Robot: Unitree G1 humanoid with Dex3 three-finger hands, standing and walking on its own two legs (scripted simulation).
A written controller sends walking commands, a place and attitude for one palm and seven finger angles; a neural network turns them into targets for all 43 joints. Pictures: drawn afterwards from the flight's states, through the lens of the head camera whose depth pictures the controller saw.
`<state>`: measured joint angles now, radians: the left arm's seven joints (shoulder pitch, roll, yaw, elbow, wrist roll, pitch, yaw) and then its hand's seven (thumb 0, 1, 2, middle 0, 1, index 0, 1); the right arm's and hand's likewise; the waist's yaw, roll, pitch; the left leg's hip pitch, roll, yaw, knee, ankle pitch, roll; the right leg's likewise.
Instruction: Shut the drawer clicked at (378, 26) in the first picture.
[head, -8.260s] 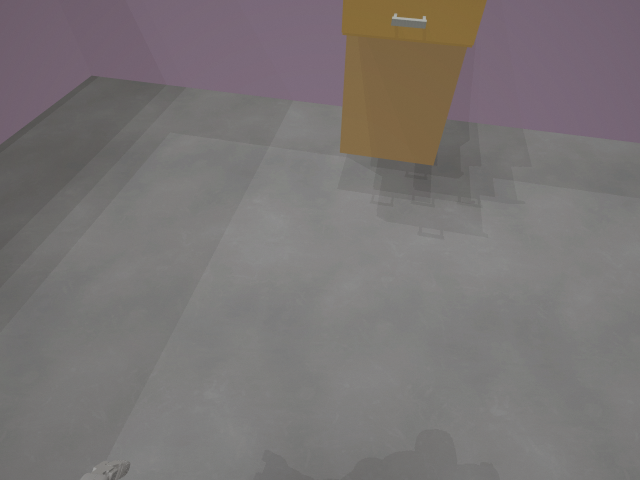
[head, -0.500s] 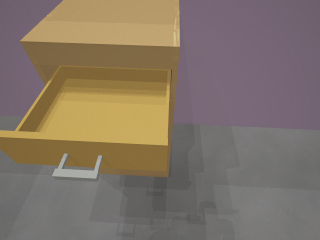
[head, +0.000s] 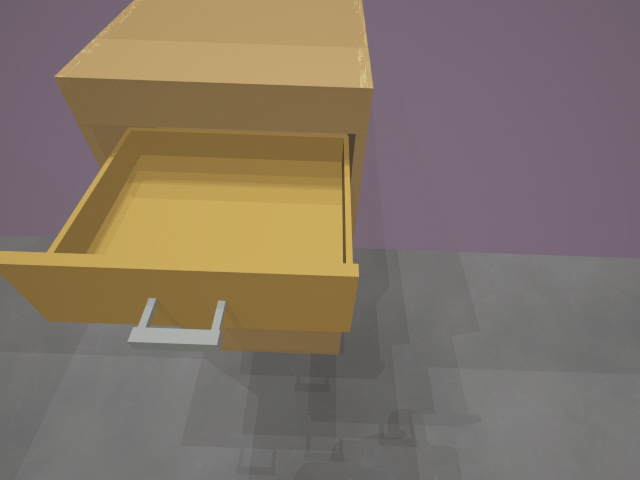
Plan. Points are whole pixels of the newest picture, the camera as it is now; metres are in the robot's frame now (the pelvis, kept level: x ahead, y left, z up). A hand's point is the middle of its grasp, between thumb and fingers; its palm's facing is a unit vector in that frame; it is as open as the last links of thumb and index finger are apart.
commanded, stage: look again from close up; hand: left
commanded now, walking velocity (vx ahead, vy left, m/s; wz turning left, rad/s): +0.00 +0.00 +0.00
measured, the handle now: (181, 323) +0.30 +0.20 +0.03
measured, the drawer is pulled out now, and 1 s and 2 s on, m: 0.30 0.30 0.30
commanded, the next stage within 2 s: raise the hand and make a fist in 0.18 s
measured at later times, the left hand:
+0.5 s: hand (170, 429) +0.18 +0.19 +0.00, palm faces +0.22 -0.97 -0.10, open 6.9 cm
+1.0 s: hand (166, 461) +0.14 +0.17 +0.02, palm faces +0.01 -1.00 -0.06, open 4.4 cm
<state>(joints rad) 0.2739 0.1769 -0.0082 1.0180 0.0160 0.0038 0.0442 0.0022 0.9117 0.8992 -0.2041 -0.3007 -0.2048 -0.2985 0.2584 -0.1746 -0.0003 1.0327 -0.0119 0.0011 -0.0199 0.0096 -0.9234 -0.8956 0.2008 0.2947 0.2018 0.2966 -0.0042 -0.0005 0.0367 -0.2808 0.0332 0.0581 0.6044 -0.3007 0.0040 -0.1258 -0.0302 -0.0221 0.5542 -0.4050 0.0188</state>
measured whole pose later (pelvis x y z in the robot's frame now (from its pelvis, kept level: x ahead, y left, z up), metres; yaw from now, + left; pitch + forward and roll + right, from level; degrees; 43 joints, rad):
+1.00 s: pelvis -0.05 -0.04 -0.05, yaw +2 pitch +7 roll -1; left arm 0.46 0.27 0.23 -0.06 -0.31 -0.28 -0.33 0.02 0.90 0.90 -0.76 -0.90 -0.75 -0.89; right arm 0.24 -0.17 0.02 0.60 0.05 -0.23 -0.08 0.02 -0.90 -0.90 0.21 0.30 0.21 0.30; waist -0.01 0.04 -0.12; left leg -0.72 0.08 -0.03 0.96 -0.36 -0.04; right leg -0.57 0.01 -0.10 0.96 -0.53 -0.04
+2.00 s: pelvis -0.03 -0.03 -0.02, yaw +2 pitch +1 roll -1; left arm 0.64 0.26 0.18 -0.46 -0.30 -0.06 -0.24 0.01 0.90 0.90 -1.40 -1.60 -1.40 -1.60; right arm 0.27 -0.23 0.04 0.56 0.09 -0.30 -0.08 0.02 -0.90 -0.90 0.20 0.30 0.20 0.30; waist 0.04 0.06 -0.10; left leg -0.45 0.06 -0.01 0.75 -0.31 -0.03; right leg -0.29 -0.01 -0.09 0.73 -0.46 -0.02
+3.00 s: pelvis -0.03 -0.02 -0.03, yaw +2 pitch +6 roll -1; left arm 0.50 0.21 0.13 -0.19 -0.25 -0.28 -0.22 0.02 0.90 0.90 -1.40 -1.60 -1.40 -1.60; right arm 0.24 -0.23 0.01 0.59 0.04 -0.24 -0.05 0.02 -0.90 -0.90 0.20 0.30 0.20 0.30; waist 0.00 0.04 -0.07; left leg -0.59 0.05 0.00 0.84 -0.35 -0.02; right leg -0.44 -0.02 -0.08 0.84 -0.50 -0.01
